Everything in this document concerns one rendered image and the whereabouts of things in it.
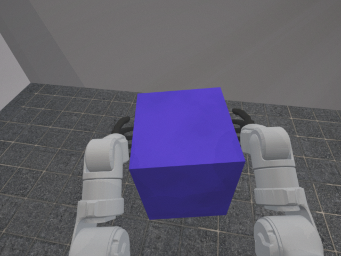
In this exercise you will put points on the robot right hand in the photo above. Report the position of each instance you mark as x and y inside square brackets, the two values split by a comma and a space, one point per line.
[244, 116]

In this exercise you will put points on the carton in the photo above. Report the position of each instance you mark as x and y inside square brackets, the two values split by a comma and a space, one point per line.
[186, 158]

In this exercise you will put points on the left robot upper arm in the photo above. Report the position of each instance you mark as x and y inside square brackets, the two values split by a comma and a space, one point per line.
[101, 241]

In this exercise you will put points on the right robot upper arm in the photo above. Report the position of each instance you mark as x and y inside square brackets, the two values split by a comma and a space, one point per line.
[286, 235]

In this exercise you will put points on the right robot forearm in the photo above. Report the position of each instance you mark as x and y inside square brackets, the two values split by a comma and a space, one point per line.
[273, 163]

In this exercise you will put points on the robot left hand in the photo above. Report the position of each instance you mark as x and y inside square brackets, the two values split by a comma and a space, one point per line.
[118, 126]

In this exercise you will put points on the left robot forearm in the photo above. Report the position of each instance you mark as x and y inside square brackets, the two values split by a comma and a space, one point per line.
[102, 174]

